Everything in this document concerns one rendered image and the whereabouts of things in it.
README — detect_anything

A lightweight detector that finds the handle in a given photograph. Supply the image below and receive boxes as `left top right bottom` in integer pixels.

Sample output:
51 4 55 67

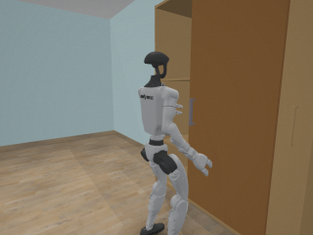
286 106 297 148
189 98 197 126

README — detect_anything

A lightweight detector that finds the right robot upper arm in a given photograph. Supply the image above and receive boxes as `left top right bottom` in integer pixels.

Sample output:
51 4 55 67
161 86 179 136

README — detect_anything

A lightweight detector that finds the wardrobe door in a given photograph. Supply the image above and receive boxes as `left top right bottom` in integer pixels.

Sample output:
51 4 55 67
265 0 313 235
187 0 291 235

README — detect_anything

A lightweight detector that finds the robot left hand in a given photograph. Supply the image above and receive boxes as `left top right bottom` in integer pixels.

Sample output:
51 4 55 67
175 104 183 115

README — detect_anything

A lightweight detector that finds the robot right thigh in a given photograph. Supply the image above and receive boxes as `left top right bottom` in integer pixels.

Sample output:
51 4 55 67
157 152 189 211

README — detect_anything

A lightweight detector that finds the robot right hand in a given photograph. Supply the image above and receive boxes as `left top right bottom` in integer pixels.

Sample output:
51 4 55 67
192 153 212 176

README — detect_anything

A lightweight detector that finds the left robot upper arm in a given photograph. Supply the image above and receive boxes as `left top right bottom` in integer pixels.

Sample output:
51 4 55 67
138 87 143 103

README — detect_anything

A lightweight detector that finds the robot thigh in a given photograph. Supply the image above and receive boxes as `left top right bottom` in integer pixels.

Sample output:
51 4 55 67
141 148 167 196
157 152 189 211

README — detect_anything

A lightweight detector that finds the robot right forearm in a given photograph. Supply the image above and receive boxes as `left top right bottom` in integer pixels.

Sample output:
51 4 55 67
168 123 198 161

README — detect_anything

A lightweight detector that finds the robot left thigh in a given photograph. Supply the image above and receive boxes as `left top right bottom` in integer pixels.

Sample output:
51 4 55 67
141 148 167 196

